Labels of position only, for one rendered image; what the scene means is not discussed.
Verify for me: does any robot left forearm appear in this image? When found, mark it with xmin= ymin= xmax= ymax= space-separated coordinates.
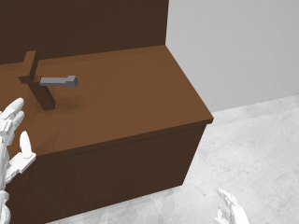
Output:
xmin=0 ymin=190 xmax=11 ymax=224

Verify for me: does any counter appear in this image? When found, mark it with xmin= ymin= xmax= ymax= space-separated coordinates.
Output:
xmin=0 ymin=0 xmax=214 ymax=224

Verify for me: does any tap lever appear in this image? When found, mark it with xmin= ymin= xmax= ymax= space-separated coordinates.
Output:
xmin=39 ymin=76 xmax=78 ymax=89

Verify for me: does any right robot hand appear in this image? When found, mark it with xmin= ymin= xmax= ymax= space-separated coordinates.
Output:
xmin=214 ymin=189 xmax=250 ymax=224

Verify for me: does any left robot hand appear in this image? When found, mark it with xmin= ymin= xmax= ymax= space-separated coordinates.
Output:
xmin=0 ymin=98 xmax=36 ymax=190

